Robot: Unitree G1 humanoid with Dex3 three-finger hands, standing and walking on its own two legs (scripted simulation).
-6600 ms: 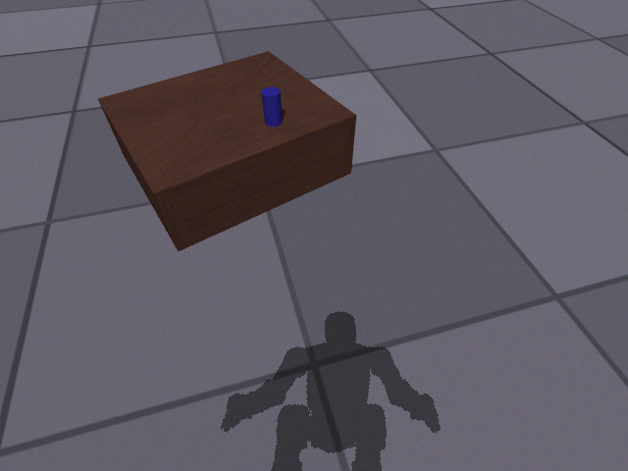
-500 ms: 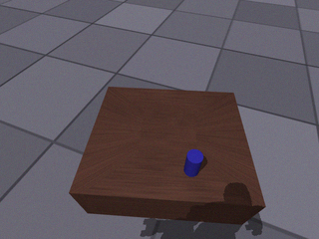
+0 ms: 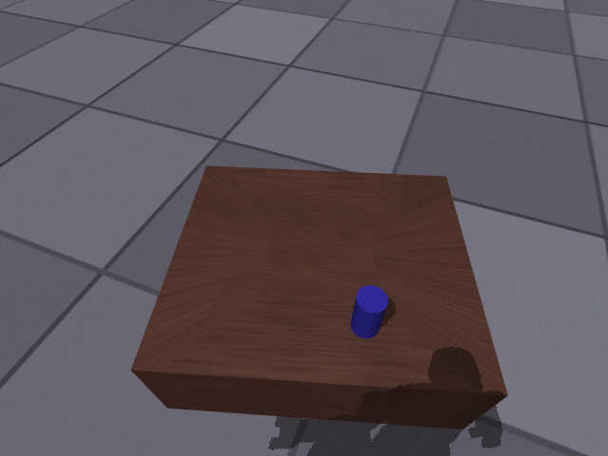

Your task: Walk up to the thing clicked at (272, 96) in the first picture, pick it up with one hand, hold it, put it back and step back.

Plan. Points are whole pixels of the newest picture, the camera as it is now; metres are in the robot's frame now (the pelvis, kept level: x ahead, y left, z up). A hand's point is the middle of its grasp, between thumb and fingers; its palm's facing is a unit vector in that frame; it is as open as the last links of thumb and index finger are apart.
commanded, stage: stand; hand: right
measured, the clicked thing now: (368, 312) +0.51 -0.15 -0.38
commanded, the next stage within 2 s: go down in 0.82 s
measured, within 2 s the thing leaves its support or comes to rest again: neither
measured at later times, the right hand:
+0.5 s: hand out of the picture +0.08 -0.26 -0.16, palm faces -0.02 +0.94 -0.34, open 7.4 cm
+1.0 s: hand out of the picture +0.10 -0.25 -0.15, palm faces +0.05 +0.94 -0.33, open 7.8 cm
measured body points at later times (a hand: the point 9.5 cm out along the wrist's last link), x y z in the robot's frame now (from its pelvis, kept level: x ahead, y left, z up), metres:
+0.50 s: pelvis +0.01 +0.00 +0.00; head +0.02 +0.00 +0.45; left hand +0.08 +0.30 -0.13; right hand +0.08 -0.30 -0.13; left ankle +0.01 +0.14 -0.75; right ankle -0.02 -0.13 -0.75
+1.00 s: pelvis +0.00 +0.00 +0.00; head +0.02 +0.00 +0.45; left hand +0.09 +0.30 -0.13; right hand +0.10 -0.30 -0.13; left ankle +0.01 +0.14 -0.75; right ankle -0.02 -0.13 -0.75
